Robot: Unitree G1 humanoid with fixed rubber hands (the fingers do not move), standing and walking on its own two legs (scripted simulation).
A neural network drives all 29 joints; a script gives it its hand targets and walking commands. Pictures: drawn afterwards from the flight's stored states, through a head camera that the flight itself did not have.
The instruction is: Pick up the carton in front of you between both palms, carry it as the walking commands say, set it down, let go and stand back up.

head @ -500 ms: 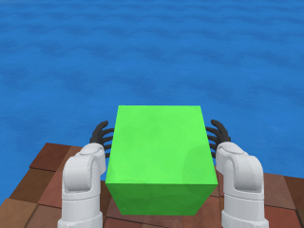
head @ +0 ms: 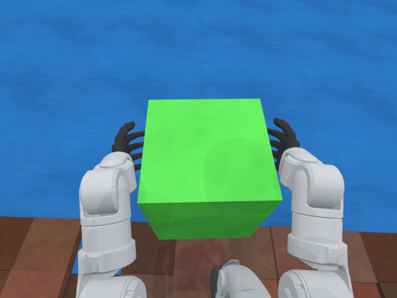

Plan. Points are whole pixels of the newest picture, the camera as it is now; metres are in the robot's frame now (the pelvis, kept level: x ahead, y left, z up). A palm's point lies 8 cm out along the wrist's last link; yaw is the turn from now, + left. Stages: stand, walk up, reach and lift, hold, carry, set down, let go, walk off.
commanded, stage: carry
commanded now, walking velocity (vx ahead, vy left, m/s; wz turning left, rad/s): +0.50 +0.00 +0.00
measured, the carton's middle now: (204, 176) +0.35 -0.02 +0.02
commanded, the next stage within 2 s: none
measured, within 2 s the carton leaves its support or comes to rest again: neither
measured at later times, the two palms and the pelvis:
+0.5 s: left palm (123, 37) +0.69 +0.17 +0.14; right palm (240, 37) +0.69 -0.13 +0.13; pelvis +0.33 +0.01 +0.01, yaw +0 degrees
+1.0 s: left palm out of the picture +1.01 +0.15 +0.09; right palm (228, 1) +1.01 -0.15 +0.09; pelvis +0.66 +0.00 -0.04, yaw +0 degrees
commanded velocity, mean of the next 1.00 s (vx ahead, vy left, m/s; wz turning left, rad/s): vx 0.50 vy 0.00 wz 0.00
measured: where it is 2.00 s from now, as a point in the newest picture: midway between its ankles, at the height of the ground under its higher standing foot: (184, 119)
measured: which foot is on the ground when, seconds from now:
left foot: down 0.00-0.06, up 0.08-0.50, down 0.52-0.94, up 0.96-1.00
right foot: up 0.00-0.04, down 0.06-0.54, up 0.56-0.92, down 0.94-1.00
